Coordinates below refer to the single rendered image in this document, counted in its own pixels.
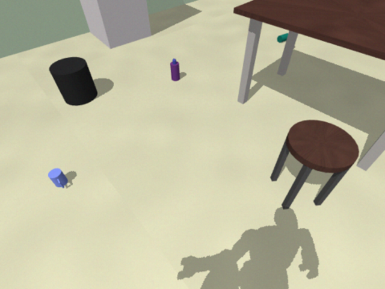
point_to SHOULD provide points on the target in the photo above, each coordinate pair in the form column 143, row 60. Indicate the table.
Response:
column 358, row 25

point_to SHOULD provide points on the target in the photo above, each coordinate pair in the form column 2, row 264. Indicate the stool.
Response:
column 321, row 146

